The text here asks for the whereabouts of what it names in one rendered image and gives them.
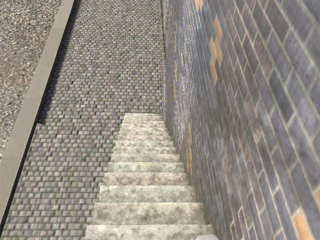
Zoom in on stairs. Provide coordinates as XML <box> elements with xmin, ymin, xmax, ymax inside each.
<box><xmin>85</xmin><ymin>113</ymin><xmax>215</xmax><ymax>240</ymax></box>

